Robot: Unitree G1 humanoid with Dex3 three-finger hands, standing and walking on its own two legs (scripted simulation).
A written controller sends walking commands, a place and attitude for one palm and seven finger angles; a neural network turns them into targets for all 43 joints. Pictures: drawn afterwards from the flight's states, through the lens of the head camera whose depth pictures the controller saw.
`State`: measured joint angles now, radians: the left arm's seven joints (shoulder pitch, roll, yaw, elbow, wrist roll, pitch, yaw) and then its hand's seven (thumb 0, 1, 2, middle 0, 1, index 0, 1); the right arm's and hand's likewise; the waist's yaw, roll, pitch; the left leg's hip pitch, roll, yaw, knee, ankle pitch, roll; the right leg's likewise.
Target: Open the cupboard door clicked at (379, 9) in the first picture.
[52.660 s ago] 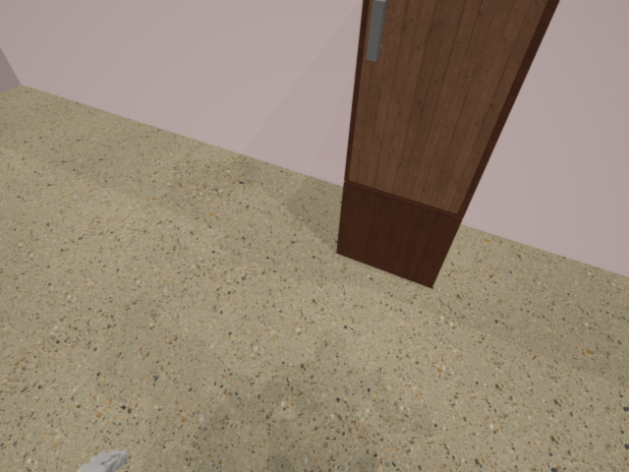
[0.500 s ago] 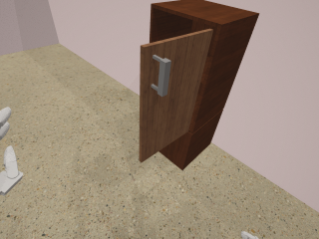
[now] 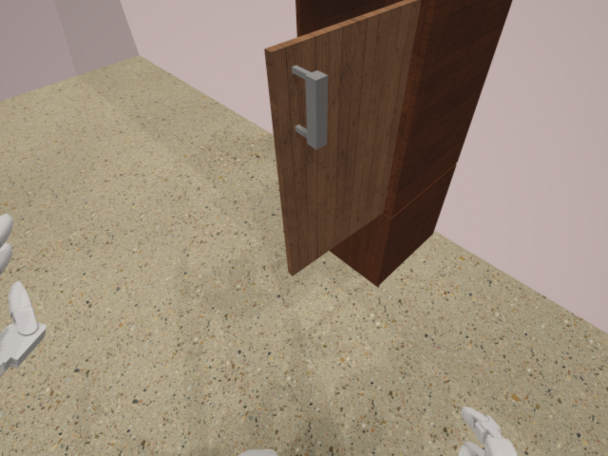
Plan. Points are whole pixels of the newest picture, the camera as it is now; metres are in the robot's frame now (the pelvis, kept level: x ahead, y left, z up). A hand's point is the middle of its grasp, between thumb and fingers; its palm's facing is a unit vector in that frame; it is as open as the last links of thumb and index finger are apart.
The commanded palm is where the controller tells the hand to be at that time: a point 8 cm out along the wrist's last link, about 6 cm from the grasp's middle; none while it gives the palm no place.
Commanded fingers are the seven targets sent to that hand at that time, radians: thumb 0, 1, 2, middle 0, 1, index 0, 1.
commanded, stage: stop stepping back and stand still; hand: left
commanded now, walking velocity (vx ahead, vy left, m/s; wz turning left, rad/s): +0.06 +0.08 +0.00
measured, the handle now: (307, 107) +0.63 +0.06 +0.15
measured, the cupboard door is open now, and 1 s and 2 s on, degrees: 86 86 86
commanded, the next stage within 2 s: let the arm hang, fingers relaxed in 1.10 s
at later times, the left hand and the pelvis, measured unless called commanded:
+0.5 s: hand (69, 297) +0.23 +0.28 +0.15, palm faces +0.32 -0.80 -0.50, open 7.4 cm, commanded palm +0.17 +0.32 +0.18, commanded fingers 0.00 0.90 0.90 -0.20 -0.30 -0.20 -0.30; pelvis +0.03 +0.03 +0.00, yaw -1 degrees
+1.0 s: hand (8, 341) +0.18 +0.31 +0.15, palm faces +0.42 -0.80 -0.44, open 7.4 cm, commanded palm +0.12 +0.34 +0.18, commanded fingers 0.00 0.90 0.90 -0.20 -0.30 -0.20 -0.30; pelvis -0.02 +0.04 +0.01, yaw +1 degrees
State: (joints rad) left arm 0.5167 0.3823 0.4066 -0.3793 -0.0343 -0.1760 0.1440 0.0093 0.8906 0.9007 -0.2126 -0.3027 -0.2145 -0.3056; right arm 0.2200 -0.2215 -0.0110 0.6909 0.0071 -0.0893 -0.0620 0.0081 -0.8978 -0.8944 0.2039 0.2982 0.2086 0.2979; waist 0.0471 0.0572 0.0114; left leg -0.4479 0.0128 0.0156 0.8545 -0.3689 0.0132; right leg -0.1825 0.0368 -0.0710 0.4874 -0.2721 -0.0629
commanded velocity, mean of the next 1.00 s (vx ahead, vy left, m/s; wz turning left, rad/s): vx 0.00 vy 0.00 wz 0.00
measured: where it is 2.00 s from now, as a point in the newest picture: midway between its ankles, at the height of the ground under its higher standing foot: outside the picture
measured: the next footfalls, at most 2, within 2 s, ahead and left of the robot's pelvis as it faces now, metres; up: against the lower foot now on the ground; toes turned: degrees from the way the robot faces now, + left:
left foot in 0.16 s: +0.08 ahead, +0.15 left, +0.00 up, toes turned +2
